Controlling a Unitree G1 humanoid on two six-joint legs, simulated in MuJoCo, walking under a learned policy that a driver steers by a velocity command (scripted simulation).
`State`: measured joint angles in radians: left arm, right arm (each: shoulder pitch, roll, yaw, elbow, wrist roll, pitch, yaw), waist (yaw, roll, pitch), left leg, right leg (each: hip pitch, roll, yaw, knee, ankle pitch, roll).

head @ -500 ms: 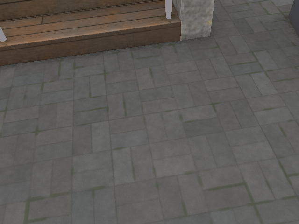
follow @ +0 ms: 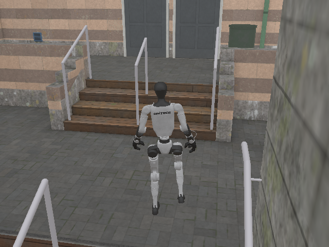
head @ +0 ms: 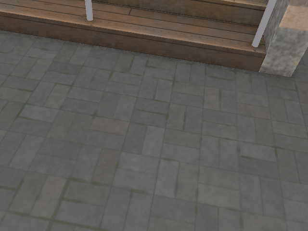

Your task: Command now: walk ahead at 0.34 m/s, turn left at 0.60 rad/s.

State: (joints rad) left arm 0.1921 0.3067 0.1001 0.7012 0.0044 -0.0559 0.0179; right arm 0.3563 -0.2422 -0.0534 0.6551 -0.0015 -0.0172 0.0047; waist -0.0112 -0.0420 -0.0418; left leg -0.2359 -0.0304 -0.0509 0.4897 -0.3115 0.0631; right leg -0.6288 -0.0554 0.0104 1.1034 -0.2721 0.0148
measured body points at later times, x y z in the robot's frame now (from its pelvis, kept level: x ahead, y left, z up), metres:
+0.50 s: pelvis +0.23 -0.03 +0.00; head +0.26 -0.04 +0.45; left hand +0.32 +0.25 -0.10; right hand +0.37 -0.29 -0.11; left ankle +0.15 +0.10 -0.65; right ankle +0.26 -0.13 -0.74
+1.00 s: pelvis +0.47 +0.05 +0.00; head +0.52 +0.06 +0.45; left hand +0.61 +0.32 -0.11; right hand +0.59 -0.22 -0.10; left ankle +0.51 +0.16 -0.74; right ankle +0.47 -0.10 -0.67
